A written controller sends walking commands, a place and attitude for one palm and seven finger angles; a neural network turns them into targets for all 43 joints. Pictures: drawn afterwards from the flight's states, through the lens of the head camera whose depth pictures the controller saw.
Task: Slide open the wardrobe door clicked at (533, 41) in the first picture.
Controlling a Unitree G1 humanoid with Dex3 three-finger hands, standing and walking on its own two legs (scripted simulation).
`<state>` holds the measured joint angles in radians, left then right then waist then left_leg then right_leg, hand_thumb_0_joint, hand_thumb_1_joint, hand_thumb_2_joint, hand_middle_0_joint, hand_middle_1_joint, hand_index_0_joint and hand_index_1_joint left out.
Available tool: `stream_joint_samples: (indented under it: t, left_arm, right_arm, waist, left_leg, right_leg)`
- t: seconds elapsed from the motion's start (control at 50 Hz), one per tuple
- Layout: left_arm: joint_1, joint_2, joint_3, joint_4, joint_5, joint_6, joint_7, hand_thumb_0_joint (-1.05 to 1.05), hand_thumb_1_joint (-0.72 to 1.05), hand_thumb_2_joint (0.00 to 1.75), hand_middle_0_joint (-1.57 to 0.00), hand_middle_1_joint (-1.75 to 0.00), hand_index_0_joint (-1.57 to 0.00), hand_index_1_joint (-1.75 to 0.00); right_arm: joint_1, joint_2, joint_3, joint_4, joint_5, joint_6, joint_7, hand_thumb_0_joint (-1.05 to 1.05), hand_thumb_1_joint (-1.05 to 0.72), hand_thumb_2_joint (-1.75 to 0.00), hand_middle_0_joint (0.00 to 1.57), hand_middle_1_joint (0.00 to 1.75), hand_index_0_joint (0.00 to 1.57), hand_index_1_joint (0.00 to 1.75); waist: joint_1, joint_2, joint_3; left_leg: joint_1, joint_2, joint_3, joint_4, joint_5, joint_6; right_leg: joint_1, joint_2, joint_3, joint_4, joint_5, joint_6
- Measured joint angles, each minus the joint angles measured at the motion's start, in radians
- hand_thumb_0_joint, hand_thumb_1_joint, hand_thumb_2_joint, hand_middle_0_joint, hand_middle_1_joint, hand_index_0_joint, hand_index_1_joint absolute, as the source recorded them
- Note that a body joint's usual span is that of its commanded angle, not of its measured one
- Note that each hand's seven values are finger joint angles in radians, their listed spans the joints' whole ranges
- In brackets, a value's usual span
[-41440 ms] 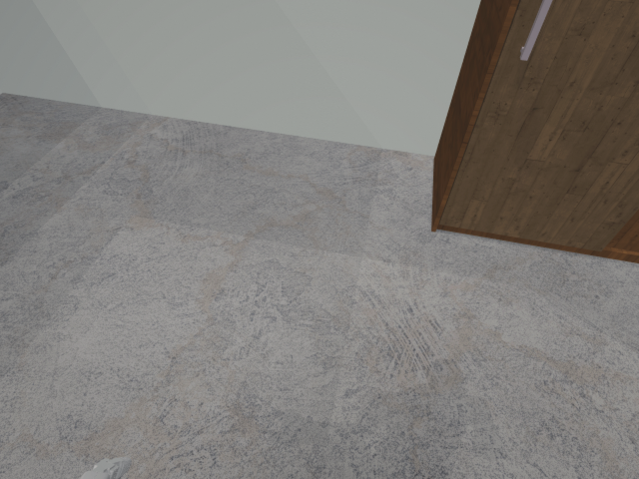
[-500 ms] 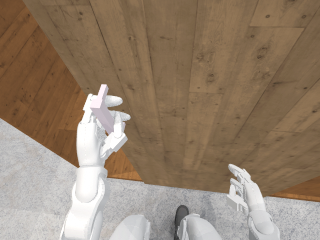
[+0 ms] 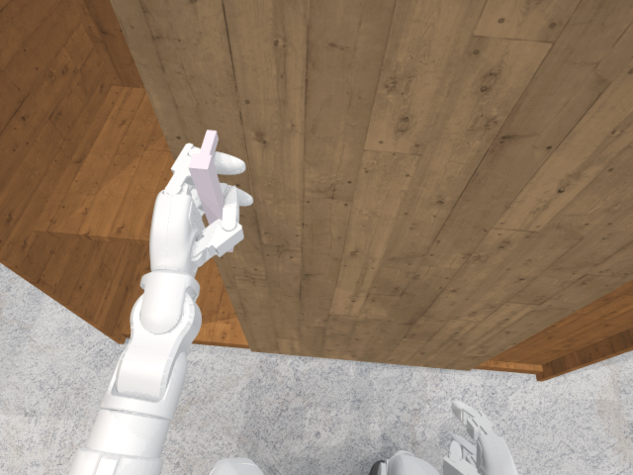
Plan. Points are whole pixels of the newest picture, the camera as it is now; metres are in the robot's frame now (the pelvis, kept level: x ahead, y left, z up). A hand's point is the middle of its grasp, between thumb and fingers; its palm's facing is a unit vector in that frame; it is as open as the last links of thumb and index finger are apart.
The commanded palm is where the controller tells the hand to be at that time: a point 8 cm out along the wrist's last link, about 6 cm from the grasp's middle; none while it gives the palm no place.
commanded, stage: step sideways, sliding the door along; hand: left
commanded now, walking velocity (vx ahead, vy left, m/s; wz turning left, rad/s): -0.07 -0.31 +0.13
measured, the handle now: (219, 197) +0.37 +0.19 +0.10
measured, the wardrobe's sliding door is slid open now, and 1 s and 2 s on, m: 0.40 0.49 0.49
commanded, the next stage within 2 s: stop walking and hold the door there in 1.02 s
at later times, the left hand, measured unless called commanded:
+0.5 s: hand (323, 239) +0.33 +0.06 +0.11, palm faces +0.21 -0.98 -0.03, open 5.8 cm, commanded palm +0.31 +0.04 +0.10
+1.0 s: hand (334, 230) +0.35 +0.05 +0.11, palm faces +0.60 -0.80 -0.07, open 6.4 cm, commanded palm +0.31 +0.00 +0.10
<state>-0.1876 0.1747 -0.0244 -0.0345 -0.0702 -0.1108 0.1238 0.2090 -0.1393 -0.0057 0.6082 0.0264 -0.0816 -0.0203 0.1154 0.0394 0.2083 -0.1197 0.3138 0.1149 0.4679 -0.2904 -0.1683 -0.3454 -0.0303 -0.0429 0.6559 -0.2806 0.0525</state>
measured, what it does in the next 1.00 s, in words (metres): steps to the right: right foot, then left foot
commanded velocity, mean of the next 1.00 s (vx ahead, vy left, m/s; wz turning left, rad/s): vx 0.02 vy -0.23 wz -0.01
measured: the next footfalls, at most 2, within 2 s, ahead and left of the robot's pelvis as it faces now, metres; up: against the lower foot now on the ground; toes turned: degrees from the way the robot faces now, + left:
right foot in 0.04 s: +0.08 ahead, -0.17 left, +0.00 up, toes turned -3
left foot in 0.28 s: -0.02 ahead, +0.04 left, +0.00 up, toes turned +14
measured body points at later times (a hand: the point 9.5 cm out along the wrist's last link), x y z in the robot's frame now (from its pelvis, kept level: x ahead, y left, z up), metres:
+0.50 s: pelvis -0.04 -0.12 +0.01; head +0.05 -0.07 +0.44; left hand +0.32 +0.11 +0.11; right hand +0.17 -0.30 -0.10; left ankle -0.06 +0.03 -0.74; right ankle -0.01 -0.31 -0.64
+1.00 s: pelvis -0.01 -0.26 -0.01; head +0.09 -0.23 +0.42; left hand +0.31 +0.09 +0.11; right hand +0.20 -0.49 -0.12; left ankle -0.03 -0.17 -0.74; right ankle +0.01 -0.37 -0.73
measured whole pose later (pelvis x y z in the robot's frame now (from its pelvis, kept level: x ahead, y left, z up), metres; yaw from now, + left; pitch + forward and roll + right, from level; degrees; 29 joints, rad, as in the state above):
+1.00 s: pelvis -0.01 -0.26 -0.01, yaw +11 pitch +0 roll -1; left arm -0.53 0.27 0.21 0.30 -0.12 -0.07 0.24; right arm 0.13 -0.30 -0.08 0.67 0.07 -0.05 -0.07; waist 0.08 0.02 0.25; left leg -0.29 0.04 0.14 0.61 -0.27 0.03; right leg -0.34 -0.03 -0.11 0.70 -0.36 0.00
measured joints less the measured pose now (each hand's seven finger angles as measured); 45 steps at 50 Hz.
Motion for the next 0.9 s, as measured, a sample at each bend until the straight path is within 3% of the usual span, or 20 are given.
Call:
stream_joint_samples:
  t: [0.04, 0.08, 0.1, 0.14, 0.18, 0.22, 0.26, 0.28, 0.3, 0.34, 0.4, 0.46, 0.58, 0.68, 0.72, 0.74, 0.76, 0.78, 0.84, 0.9]
  left_arm:
    - [-0.042, -0.004, 0.031, 0.021, -0.007, 0.002, 0.022, 0.01, 0.79, 0.86, -0.48, -1.41, -0.29, -1.4]
    - [-0.081, -0.042, 0.068, 0.057, -0.006, 0.006, 0.053, 0.01, 0.8, 0.86, -0.48, -1.41, -0.25, -1.4]
    - [-0.095, -0.05, 0.079, 0.073, -0.007, 0.016, 0.062, 0.01, 0.8, 0.85, -0.47, -1.41, -0.23, -1.4]
    - [-0.116, -0.051, 0.089, 0.103, -0.011, 0.041, 0.066, 0.0, 0.8, 0.85, -0.46, -1.41, -0.2, -1.4]
    - [-0.139, -0.05, 0.09, 0.13, -0.016, 0.056, 0.071, 0.0, 0.81, 0.85, -0.44, -1.4, -0.18, -1.4]
    - [-0.167, -0.052, 0.081, 0.155, -0.014, 0.061, 0.076, 0.0, 0.81, 0.84, -0.42, -1.4, -0.18, -1.4]
    - [-0.197, -0.052, 0.064, 0.172, -0.004, 0.058, 0.072, 0.01, 0.81, 0.84, -0.4, -1.4, -0.19, -1.4]
    - [-0.213, -0.05, 0.051, 0.177, -0.001, 0.056, 0.069, 0.01, 0.81, 0.84, -0.39, -1.4, -0.2, -1.4]
    - [-0.239, -0.042, 0.036, 0.188, -0.002, 0.05, 0.061, 0.01, 0.81, 0.84, -0.38, -1.4, -0.21, -1.4]
    - [-0.288, -0.037, 0.011, 0.219, -0.001, 0.043, 0.042, 0.01, 0.82, 0.84, -0.35, -1.4, -0.21, -1.4]
    - [-0.323, -0.039, -0.014, 0.255, 0.009, 0.052, 0.025, 0.01, 0.82, 0.84, -0.31, -1.4, -0.22, -1.4]
    - [-0.331, -0.034, -0.03, 0.277, 0.006, 0.053, 0.01, 0.02, 0.82, 0.84, -0.3, -1.4, -0.23, -1.4]
    - [-0.347, 0.012, 0.012, 0.303, -0.011, 0.056, 0.005, 0.02, 0.82, 0.85, -0.32, -1.4, -0.24, -1.4]
    - [-0.375, 0.085, 0.102, 0.361, -0.041, 0.056, 0.017, 0.0, 0.8, 0.86, -0.37, -1.4, -0.19, -1.4]
    - [-0.39, 0.12, 0.147, 0.398, -0.049, 0.066, 0.028, -0.01, 0.78, 0.86, -0.39, -1.4, -0.16, -1.4]
    - [-0.393, 0.122, 0.181, 0.419, -0.054, 0.064, 0.038, -0.01, 0.78, 0.86, -0.39, -1.4, -0.14, -1.4]
    - [-0.392, 0.121, 0.214, 0.436, -0.063, 0.058, 0.049, -0.01, 0.78, 0.87, -0.39, -1.38, -0.13, -1.4]
    - [-0.389, 0.118, 0.241, 0.451, -0.073, 0.053, 0.058, -0.01, 0.79, 0.87, -0.38, -1.36, -0.12, -1.4]
    - [-0.371, 0.114, 0.286, 0.456, -0.091, 0.056, 0.082, -0.01, 0.79, 0.87, -0.35, -1.29, -0.09, -1.4]
    - [-0.353, 0.104, 0.289, 0.425, -0.078, 0.055, 0.107, -0.01, 0.79, 0.87, -0.33, -1.28, -0.07, -1.4]
  right_arm:
    - [-0.022, -0.007, -0.003, -0.006, 0.012, -0.016, 0.005, 0.01, -0.9, -0.9, 0.2, 0.3, 0.2, 0.3]
    - [-0.086, -0.054, -0.014, 0.014, 0.023, -0.015, 0.001, 0.01, -0.9, -0.9, 0.2, 0.3, 0.2, 0.3]
    - [-0.116, -0.074, -0.021, 0.025, 0.023, -0.013, -0.008, 0.01, -0.9, -0.9, 0.2, 0.3, 0.2, 0.3]
    - [-0.16, -0.1, -0.036, 0.039, 0.015, -0.007, -0.03, 0.01, -0.91, -0.9, 0.2, 0.3, 0.2, 0.3]
    - [-0.189, -0.116, -0.044, 0.045, 0.01, -0.003, -0.048, 0.01, -0.91, -0.9, 0.2, 0.3, 0.2, 0.3]
    - [-0.202, -0.123, -0.046, 0.04, 0.011, 0.007, -0.056, 0.01, -0.91, -0.9, 0.2, 0.3, 0.2, 0.3]
    - [-0.2, -0.125, -0.046, 0.029, 0.01, 0.022, -0.06, 0.01, -0.91, -0.9, 0.2, 0.3, 0.2, 0.3]
    - [-0.193, -0.127, -0.046, 0.021, 0.008, 0.029, -0.06, 0.01, -0.91, -0.9, 0.2, 0.3, 0.2, 0.3]
    - [-0.191, -0.117, -0.052, 0.018, 0.006, 0.032, -0.061, 0.01, -0.91, -0.9, 0.2, 0.3, 0.2, 0.3]
    - [-0.177, -0.096, -0.052, 0.017, 0.006, 0.038, -0.046, 0.01, -0.91, -0.9, 0.2, 0.3, 0.2, 0.3]
    - [-0.147, -0.073, -0.031, 0.025, 0.004, 0.034, -0.013, 0.01, -0.91, -0.9, 0.2, 0.3, 0.2, 0.3]
    - [-0.119, -0.053, -0.018, 0.027, 0.007, 0.04, 0.008, 0.01, -0.91, -0.9, 0.2, 0.3, 0.2, 0.3]
    - [-0.087, -0.015, -0.002, 0.009, 0.011, 0.054, 0.019, 0.01, -0.9, -0.9, 0.2, 0.3, 0.2, 0.3]
    - [-0.091, -0.011, 0.003, -0.01, 0.02, 0.045, 0.027, 0.01, -0.9, -0.9, 0.2, 0.3, 0.2, 0.3]
    - [-0.092, -0.018, 0.003, -0.014, 0.028, 0.041, 0.031, 0.01, -0.9, -0.9, 0.2, 0.3, 0.2, 0.3]
    - [-0.109, -0.039, 0.001, -0.006, 0.035, 0.041, 0.032, 0.01, -0.9, -0.9, 0.2, 0.3, 0.2, 0.3]
    - [-0.13, -0.061, -0.004, 0.01, 0.04, 0.044, 0.028, 0.01, -0.9, -0.9, 0.2, 0.3, 0.2, 0.3]
    - [-0.148, -0.08, -0.011, 0.027, 0.041, 0.047, 0.019, 0.01, -0.9, -0.9, 0.2, 0.3, 0.2, 0.3]
    - [-0.162, -0.121, -0.034, 0.061, 0.036, 0.049, -0.016, 0.01, -0.91, -0.9, 0.2, 0.3, 0.2, 0.3]
    - [-0.138, -0.151, -0.045, 0.076, 0.034, 0.041, -0.039, 0.01, -0.91, -0.9, 0.2, 0.3, 0.2, 0.3]
  waist:
    - [0.005, -0.005, 0.013]
    - [-0.018, 0.065, 0.044]
    - [-0.029, 0.076, 0.046]
    - [-0.036, 0.07, 0.039]
    - [-0.049, 0.056, 0.034]
    - [-0.066, 0.041, 0.026]
    - [-0.074, 0.025, 0.014]
    - [-0.073, 0.022, 0.005]
    - [-0.068, -0.002, 0.017]
    - [-0.045, -0.039, 0.046]
    - [-0.023, -0.037, 0.05]
    - [0.01, -0.013, 0.038]
    - [0.048, 0.007, 0.038]
    - [0.048, 0.021, 0.051]
    - [0.041, 0.017, 0.048]
    - [0.021, 0.051, 0.057]
    - [-0.006, 0.077, 0.067]
    - [-0.029, 0.084, 0.071]
    - [-0.054, 0.053, 0.069]
    - [-0.056, 0.018, 0.055]
  left_leg:
    - [-0.039, -0.007, -0.025, 0.061, -0.016, 0.003]
    - [-0.114, -0.005, -0.094, 0.185, -0.092, 0.117]
    - [-0.162, -0.052, -0.124, 0.274, -0.177, 0.142]
    - [-0.235, -0.16, -0.128, 0.442, -0.279, 0.146]
    - [-0.263, -0.237, -0.097, 0.503, -0.301, 0.141]
    - [-0.244, -0.28, -0.055, 0.409, -0.265, 0.138]
    - [-0.189, -0.29, -0.011, 0.233, -0.138, 0.138]
    - [-0.15, -0.279, 0.006, 0.139, -0.033, 0.152]
    - [-0.141, -0.278, 0.01, 0.125, -0.012, 0.178]
    - [-0.138, -0.267, -0.001, 0.148, -0.028, 0.189]
    - [-0.13, -0.212, -0.037, 0.12, -0.019, 0.16]
    - [-0.116, -0.148, -0.05, 0.067, 0.013, 0.129]
    - [-0.087, -0.055, -0.068, 0.008, 0.05, 0.062]
    - [-0.087, -0.012, -0.095, 0.039, 0.041, 0.004]
    - [-0.112, -0.014, -0.108, 0.105, 0.01, 0.01]
    - [-0.138, 0.001, -0.133, 0.162, -0.014, 0.061]
    - [-0.18, -0.011, -0.162, 0.256, -0.105, 0.113]
    - [-0.227, -0.055, -0.177, 0.371, -0.204, 0.131]
    - [-0.307, -0.19, -0.118, 0.604, -0.333, 0.136]
    - [-0.283, -0.268, -0.034, 0.465, -0.287, 0.136]
  right_leg:
    - [0.077, 0.007, -0.024, -0.153, 0.104, -0.012]
    - [0.071, 0.026, -0.063, -0.139, 0.091, -0.041]
    - [0.051, 0.014, -0.069, -0.122, 0.081, -0.051]
    - [0.017, -0.017, -0.061, -0.112, 0.08, -0.063]
    - [0.006, -0.036, -0.063, -0.128, 0.098, -0.072]
    - [0.001, -0.043, -0.081, -0.142, 0.113, -0.079]
    - [-0.016, -0.036, -0.106, -0.123, 0.109, -0.084]
    - [-0.033, -0.024, -0.12, -0.091, 0.095, -0.088]
    - [-0.052, -0.023, -0.11, -0.036, 0.07, -0.081]
    - [-0.099, 0.007, -0.039, 0.147, -0.063, -0.068]
    - [-0.165, 0.037, 0.001, 0.388, -0.103, -0.057]
    - [-0.199, 0.015, 0.021, 0.48, -0.075, -0.04]
    - [-0.134, -0.037, 0.035, 0.321, -0.063, -0.012]
    - [-0.004, -0.011, -0.015, 0.076, -0.046, -0.013]
    - [0.074, 0.001, -0.038, -0.068, 0.036, -0.02]
    - [0.085, 0.018, -0.06, -0.069, 0.017, -0.033]
    - [0.078, 0.023, -0.078, -0.042, -0.005, -0.047]
    - [0.066, 0.012, -0.086, -0.023, -0.021, -0.057]
    - [0.054, -0.025, -0.078, -0.037, -0.016, -0.071]
    - [0.057, -0.034, -0.082, -0.085, 0.018, -0.082]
